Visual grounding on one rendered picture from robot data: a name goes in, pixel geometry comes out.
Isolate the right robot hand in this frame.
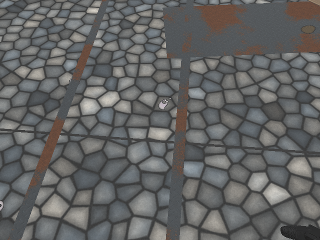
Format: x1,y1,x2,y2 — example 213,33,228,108
280,224,320,240

